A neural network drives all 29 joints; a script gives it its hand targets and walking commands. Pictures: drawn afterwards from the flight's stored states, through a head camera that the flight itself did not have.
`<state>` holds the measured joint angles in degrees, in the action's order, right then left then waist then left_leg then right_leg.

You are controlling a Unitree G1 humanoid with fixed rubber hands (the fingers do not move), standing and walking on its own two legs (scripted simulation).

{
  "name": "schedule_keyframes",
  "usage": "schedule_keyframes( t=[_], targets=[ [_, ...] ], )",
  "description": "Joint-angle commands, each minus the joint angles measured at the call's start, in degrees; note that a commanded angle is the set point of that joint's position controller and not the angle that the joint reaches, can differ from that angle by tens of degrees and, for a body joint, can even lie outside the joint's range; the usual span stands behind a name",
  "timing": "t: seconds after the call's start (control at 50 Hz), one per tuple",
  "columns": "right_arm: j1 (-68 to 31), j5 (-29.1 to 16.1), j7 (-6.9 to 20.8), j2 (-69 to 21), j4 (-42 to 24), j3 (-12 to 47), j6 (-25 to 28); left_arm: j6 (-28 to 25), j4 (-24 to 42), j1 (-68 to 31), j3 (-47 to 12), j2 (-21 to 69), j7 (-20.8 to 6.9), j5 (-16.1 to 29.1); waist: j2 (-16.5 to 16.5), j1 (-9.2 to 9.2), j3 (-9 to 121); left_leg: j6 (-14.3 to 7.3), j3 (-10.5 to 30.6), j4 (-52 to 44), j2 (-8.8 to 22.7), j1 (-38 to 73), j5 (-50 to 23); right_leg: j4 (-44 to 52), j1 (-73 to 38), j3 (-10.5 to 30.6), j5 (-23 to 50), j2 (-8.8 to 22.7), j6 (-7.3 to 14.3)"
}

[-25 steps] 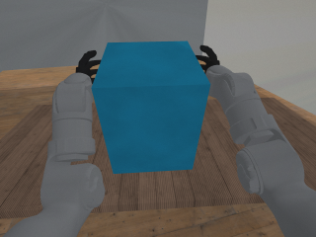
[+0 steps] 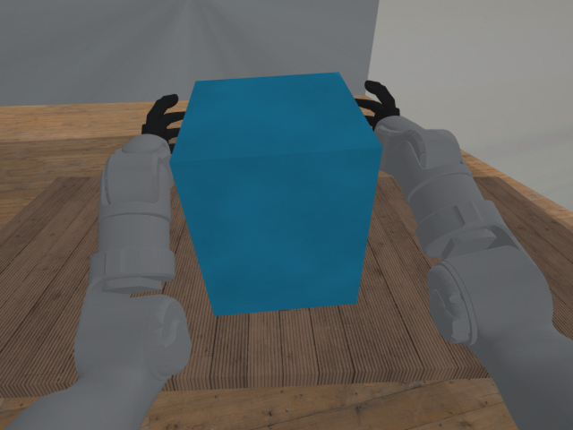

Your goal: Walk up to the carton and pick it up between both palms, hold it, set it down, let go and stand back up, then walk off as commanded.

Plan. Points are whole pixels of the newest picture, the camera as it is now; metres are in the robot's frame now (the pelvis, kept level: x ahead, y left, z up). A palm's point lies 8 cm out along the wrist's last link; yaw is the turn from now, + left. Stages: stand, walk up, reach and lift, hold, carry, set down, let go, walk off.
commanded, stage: hold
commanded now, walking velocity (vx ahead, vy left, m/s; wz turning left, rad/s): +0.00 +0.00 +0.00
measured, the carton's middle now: (276, 193) +0.37 +0.01 +0.24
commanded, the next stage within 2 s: set down in 0.72 s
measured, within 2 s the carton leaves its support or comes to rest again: neither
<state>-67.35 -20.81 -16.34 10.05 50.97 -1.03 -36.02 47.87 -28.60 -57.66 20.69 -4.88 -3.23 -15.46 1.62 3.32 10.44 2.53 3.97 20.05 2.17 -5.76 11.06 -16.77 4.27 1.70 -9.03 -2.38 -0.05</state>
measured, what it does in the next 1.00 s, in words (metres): stands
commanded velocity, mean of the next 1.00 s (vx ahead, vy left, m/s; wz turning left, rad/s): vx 0.00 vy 0.00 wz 0.00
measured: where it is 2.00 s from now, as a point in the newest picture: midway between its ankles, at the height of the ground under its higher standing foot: outside the picture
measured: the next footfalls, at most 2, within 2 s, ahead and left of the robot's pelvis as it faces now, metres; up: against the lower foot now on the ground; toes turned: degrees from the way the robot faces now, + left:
none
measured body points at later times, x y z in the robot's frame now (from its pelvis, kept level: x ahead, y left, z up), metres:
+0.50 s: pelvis -0.02 +0.00 +0.00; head -0.13 +0.01 +0.44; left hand +0.36 +0.15 +0.31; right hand +0.36 -0.15 +0.33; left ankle +0.00 +0.14 -0.75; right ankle +0.00 -0.11 -0.75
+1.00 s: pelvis +0.00 +0.00 +0.00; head -0.10 +0.02 +0.44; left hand +0.38 +0.16 +0.33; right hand +0.38 -0.13 +0.36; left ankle +0.00 +0.14 -0.75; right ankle +0.00 -0.11 -0.75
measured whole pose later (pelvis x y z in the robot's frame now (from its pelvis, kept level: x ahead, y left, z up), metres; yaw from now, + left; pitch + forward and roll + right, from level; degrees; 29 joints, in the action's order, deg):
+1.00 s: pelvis +0.00 +0.00 +0.00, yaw +0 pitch -3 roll -1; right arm -69.7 -20.8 -17.3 10.1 48.6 -1.2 -34.8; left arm 46.2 -25.6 -57.7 18.8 -6.8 -1.4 -11.5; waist 0.9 3.3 11.4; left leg 2.6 4.0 20.1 2.2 -5.8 11.2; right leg -16.8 4.2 1.7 -9.3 -2.4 0.0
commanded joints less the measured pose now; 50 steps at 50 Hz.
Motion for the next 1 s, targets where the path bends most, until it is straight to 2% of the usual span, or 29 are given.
schedule_keyframes(
  t=[0.0, 0.04, 0.1, 0.16, 0.18, 0.2, 0.22, 0.26, 0.36, 0.38, 0.4, 0.42, 0.44, 0.46, 0.5, 0.54, 0.56, 0.62, 0.68, 0.7, 0.72, 0.76, 0.78, 0.84, 0.88, 0.9, 0.92, 0.94, 0.98],
  targets=[
    [-29.37, -14.22, 5.79, -34.12, -24.85, 13.38, -1.62, -0.93, 16.48, -35.39, -19.69, 31.5, -9.07, 11.56, -5.07, 4.96, 20.89, 2.6, -3.87, 1.02, -6.37, 3.11, -23.69, -1.05, -16.24, -0.87, 30.72, -2.41, -3.51],
    [-30.47, -12.24, 5.35, -32.55, -25.18, 10.55, -1.69, -0.64, 14.9, -35.2, -19.84, 31.32, -9.77, 11.34, -5.67, 5.97, 17.55, 2.92, -3.65, 0.3, -5.89, 2.51, -19.89, 0.02, -13.69, -1.37, 25.42, -2.37, -2.97],
    [-29.65, -11.95, 5.78, -31.65, -23.44, 10.7, -2.48, 0.11, 15.42, -34.23, -19.97, 31.3, -10.47, 10.34, -7.03, 5.29, 16.25, 3.2, -3.61, -1.02, -4.97, 2.18, -19.93, 0.17, -13.44, -1.09, 21.77, -2.73, -2.13],
    [-31.8, -10.43, 6.55, -31.3, -20.9, 8.53, -2.47, -0.36, 11.52, -36.87, -18.14, 30.86, -11.12, 9.77, -5.29, 5.62, 13.21, 2.66, -2.86, -2.14, -4.35, 0.28, -13.7, 1.59, -11.23, -0.79, 14.88, -2.19, -1.52],
    [-33.53, -9.61, 6.73, -31.04, -20.42, 7.89, -2.13, -0.38, 8.76, -37.12, -16.99, 29.81, -11.24, 8.79, -4.7, 4.49, 12.64, 2.06, -3.24, -2.79, -4.47, -1.1, -11.07, 1.93, -10.99, -0.96, 11.67, -2.33, -1.46],
    [-33.81, -8.25, 7.01, -30.42, -18.44, 5.64, -2.39, -0.68, 8.06, -38.9, -18.43, 32.2, -11.2, 9.99, -7.03, 6.29, 11.17, 2.65, -2.61, -3.99, -3.69, -2.72, -7.39, 2.21, -9.35, -0.57, 7.91, -2.12, -0.53],
    [-35.64, -8.72, 7.08, -31.61, -19.23, 6.28, -1.97, -1.12, 7.46, -40.17, -17.37, 30.56, -10.94, 10.57, -4.95, 5.25, 11.95, 2.0, -3.28, -4.18, -4.0, -3.35, -5.86, 2.67, -9.66, -0.81, 5.77, -2.11, -1.0],
    [-37.73, -6.92, 8.01, -31.68, -18.37, 4.39, -0.79, -1.85, 4.38, -40.87, -17.13, 31.96, -10.65, 10.47, -4.44, 5.57, 10.32, 1.76, -2.88, -5.15, -3.46, -5.62, -0.7, 2.76, -8.29, -0.94, 2.06, -2.26, -0.25],
    [-40.26, -3.13, 10.05, -33.58, -12.04, 3.8, -0.11, -4.11, -3.69, -43.46, -11.11, 28.74, -10.52, 9.1, -0.66, 1.45, 7.26, -2.07, -2.8, -6.79, -2.83, -10.21, 8.7, 2.79, -5.13, -0.95, -5.53, -1.92, -0.26],
    [-39.88, -2.55, 9.9, -33.69, -11.82, 2.76, 0.06, -4.77, -4.65, -43.44, -10.91, 28.08, -10.84, 10.04, 1.09, 2.58, 8.31, -2.19, -3.21, -6.67, -3.17, -9.48, 8.68, 2.94, -5.0, -0.42, -6.66, -1.84, -0.54],
    [-38.53, -2.38, 10.43, -33.89, -8.87, 3.11, -0.04, -4.83, -4.7, -43.55, -9.64, 27.83, -10.8, 7.51, 0.57, 1.24, 5.87, -2.54, -3.14, -6.69, -3.02, -9.92, 8.89, 2.89, -4.06, -0.88, -6.79, -1.79, -0.45],
    [-37.34, -0.88, 10.38, -33.18, -6.99, -0.1, 0.29, -5.59, -4.61, -45.9, -10.54, 28.02, -11.18, 8.41, -0.59, 3.0, 6.0, -2.06, -2.56, -6.97, -2.71, -10.76, 11.22, 2.29, -3.41, -0.82, -7.25, -1.87, -0.27],
    [-39.13, -1.38, 10.6, -33.48, -7.63, 0.89, 0.91, -5.89, -4.08, -48.28, -11.48, 28.72, -10.99, 9.14, -1.46, 2.34, 7.62, -2.25, -1.73, -7.88, -2.09, -12.06, 12.49, 1.5, -4.59, -1.06, -6.18, -2.17, -0.35],
    [-38.81, -0.53, 10.5, -34.1, -7.84, -0.52, 1.08, -6.61, -3.43, -49.06, -13.03, 30.0, -11.15, 10.94, -2.0, 4.25, 7.61, -1.62, -2.45, -7.34, -2.85, -11.2, 12.19, 2.21, -3.68, -0.7, -7.13, -1.38, -0.33],
    [-42.09, -2.67, 11.37, -35.52, -10.13, 3.13, 2.37, -7.0, -3.2, -48.36, -12.53, 30.42, -9.83, 9.87, -2.34, 1.43, 8.5, -2.02, -2.35, -7.75, -2.79, -11.83, 9.96, 1.41, -5.6, -1.84, -3.85, -1.97, -0.64],
    [-41.61, -3.88, 11.41, -36.78, -10.94, 3.76, 2.96, -7.64, -0.58, -49.92, -14.54, 30.48, -8.74, 12.14, -1.33, 2.23, 10.93, -1.56, -2.64, -6.18, -2.81, -9.92, 5.69, 1.6, -4.81, -1.17, -0.75, -1.87, -0.55],
    [-41.92, -5.49, 11.44, -38.31, -11.35, 6.78, 3.19, -7.88, 1.94, -50.29, -13.97, 31.64, -8.08, 11.63, -1.0, -0.75, 14.3, -1.51, -3.36, -5.48, -3.52, -7.62, 1.34, 1.48, -6.05, -1.16, 0.8, -1.86, -0.6],
    [-36.38, -6.63, 10.69, -36.24, -11.06, 6.86, 2.59, -6.89, 4.23, -46.56, -16.42, 31.89, -7.68, 11.98, -2.99, 1.91, 15.74, 0.25, -3.14, -4.11, -3.57, -4.38, -4.28, 1.64, -6.66, -0.66, 5.95, -1.86, -0.71],
    [-33.93, -8.03, 9.62, -36.63, -12.67, 9.77, 0.99, -5.08, 4.21, -40.83, -12.94, 30.51, -7.97, 8.05, -0.98, 0.21, 12.77, -0.51, -3.71, -2.94, -4.56, -1.25, -11.17, 2.63, -8.17, -0.69, 10.88, -1.78, -1.66],
    [-32.97, -8.7, 9.1, -35.76, -13.24, 9.8, 0.82, -4.74, 6.54, -41.35, -14.55, 31.28, -8.5, 9.86, -2.21, 0.9, 15.69, 0.73, -4.36, -1.95, -4.91, -0.42, -12.09, 1.68, -9.23, -0.58, 13.52, -1.63, -1.84],
    [-42.64, -10.82, 8.48, -39.01, -15.97, 8.97, 0.53, -4.42, 10.69, -46.87, -21.36, 31.29, -8.93, 14.61, 0.22, 2.37, 16.67, -0.96, -3.01, -2.01, -4.04, 1.6, -15.68, 1.66, -9.06, -0.11, 17.67, -1.74, -2.92],
    [-39.94, -10.04, 7.73, -37.64, -18.62, 8.97, 0.6, -4.36, 13.95, -48.39, -21.94, 31.55, -9.42, 14.04, -0.78, 3.82, 19.01, 0.03, -1.99, -0.63, -4.32, 2.93, -19.59, 0.85, -12.03, -0.27, 21.78, -1.69, -2.65],
    [-42.31, -11.1, 7.61, -37.38, -23.7, 8.71, 0.81, -4.77, 17.91, -49.5, -23.65, 32.13, -8.99, 16.02, -2.48, 3.62, 23.14, 1.33, -2.52, 0.11, -4.25, 4.04, -23.38, -0.16, -12.2, -0.96, 22.52, -2.26, -2.64],
    [-43.5, -13.19, 7.33, -37.08, -26.78, 11.77, 2.13, -5.02, 19.84, -48.66, -24.85, 31.94, -7.6, 16.53, -4.4, 2.36, 28.08, 2.57, -1.96, 2.67, -4.39, 7.16, -30.26, -1.07, -12.88, -0.66, 26.8, -2.43, -2.29],
    [-44.99, -12.96, 6.92, -35.6, -27.36, 12.08, 2.36, -5.36, 17.01, -46.33, -24.93, 32.19, -6.83, 17.73, -4.02, 3.04, 28.23, 2.67, -2.09, 2.77, -4.43, 6.77, -28.92, -0.29, -13.56, -0.72, 26.47, -2.36, -1.99],
    [-42.8, -11.68, 6.69, -34.32, -23.35, 10.45, 2.75, -5.4, 15.15, -44.78, -23.91, 31.34, -6.82, 16.67, -5.83, 3.74, 24.53, 2.9, -2.09, 2.83, -4.62, 6.06, -26.87, 0.16, -12.87, -0.54, 25.38, -1.87, -1.5],
    [-41.94, -9.75, 6.66, -33.79, -19.05, 9.74, 3.02, -5.84, 11.52, -45.22, -20.72, 30.23, -7.62, 14.18, -2.98, 3.25, 21.62, 1.88, -2.26, 2.09, -4.63, 4.98, -22.62, 0.64, -13.68, -0.86, 22.08, -1.84, -1.6],
    [-40.78, -7.71, 6.71, -34.35, -16.51, 8.3, 3.99, -6.61, 10.46, -46.13, -18.97, 28.82, -8.29, 12.59, -3.5, 1.55, 20.93, 1.55, -2.85, 2.05, -4.44, 5.28, -19.6, 0.85, -12.48, -0.99, 19.38, -1.46, -1.78],
    [-42.2, -2.04, 7.06, -30.34, -10.26, 1.93, 5.39, -7.56, 5.88, -47.61, -14.94, 25.99, -9.69, 10.04, -3.07, 3.48, 13.37, 1.15, -3.59, 0.1, -4.47, 3.08, -12.27, 2.05, -8.55, -1.59, 12.5, -0.7, -1.69]
  ],
)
